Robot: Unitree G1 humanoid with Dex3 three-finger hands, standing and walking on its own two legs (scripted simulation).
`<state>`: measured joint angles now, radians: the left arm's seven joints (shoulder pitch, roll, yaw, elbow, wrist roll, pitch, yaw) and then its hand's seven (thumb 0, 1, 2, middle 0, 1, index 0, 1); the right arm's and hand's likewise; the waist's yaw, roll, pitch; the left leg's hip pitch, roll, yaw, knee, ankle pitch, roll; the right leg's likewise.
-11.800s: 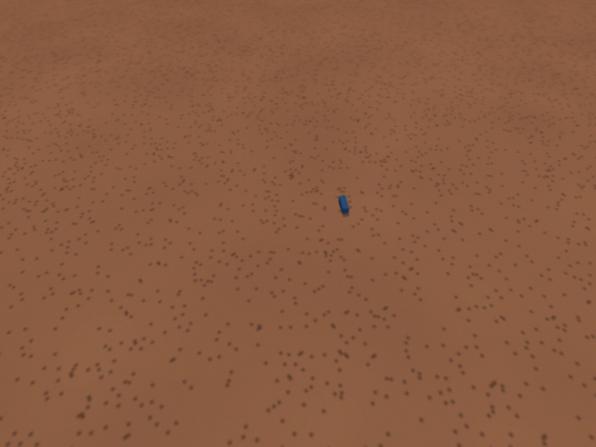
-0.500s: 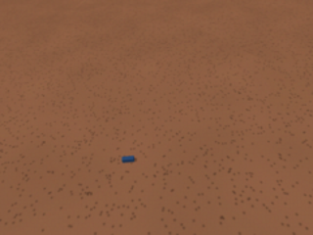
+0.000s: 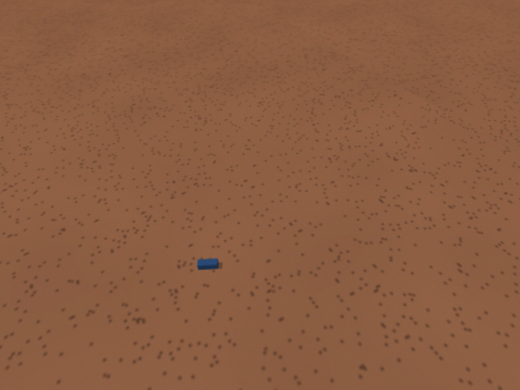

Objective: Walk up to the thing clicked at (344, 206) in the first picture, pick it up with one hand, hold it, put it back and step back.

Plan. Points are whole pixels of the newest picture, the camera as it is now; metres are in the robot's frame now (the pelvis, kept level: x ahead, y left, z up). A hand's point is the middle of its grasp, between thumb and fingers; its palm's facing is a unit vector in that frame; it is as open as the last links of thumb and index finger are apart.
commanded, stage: walk up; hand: left
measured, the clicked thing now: (208, 264) +0.75 +0.26 -0.75
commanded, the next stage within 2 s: stand in 0.40 s
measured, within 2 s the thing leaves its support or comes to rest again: neither
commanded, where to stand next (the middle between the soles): +0.37 -0.01 m, yaw -1 degrees
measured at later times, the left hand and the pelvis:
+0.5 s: hand out of the picture +0.08 +0.25 -0.14, palm faces +0.01 -0.94 -0.35, open 7.4 cm; pelvis +0.00 +0.00 +0.01, yaw +0 degrees
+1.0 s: hand out of the picture +0.05 +0.24 -0.14, palm faces -0.06 -0.94 -0.34, open 7.4 cm; pelvis -0.02 -0.01 +0.02, yaw -1 degrees
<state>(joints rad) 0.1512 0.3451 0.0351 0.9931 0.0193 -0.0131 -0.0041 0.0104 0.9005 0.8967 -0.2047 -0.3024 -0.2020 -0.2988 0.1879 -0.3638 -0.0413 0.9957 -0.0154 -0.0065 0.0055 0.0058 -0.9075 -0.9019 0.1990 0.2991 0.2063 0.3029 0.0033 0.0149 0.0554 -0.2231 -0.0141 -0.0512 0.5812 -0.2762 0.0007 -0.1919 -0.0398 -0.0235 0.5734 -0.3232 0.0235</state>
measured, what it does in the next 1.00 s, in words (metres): stands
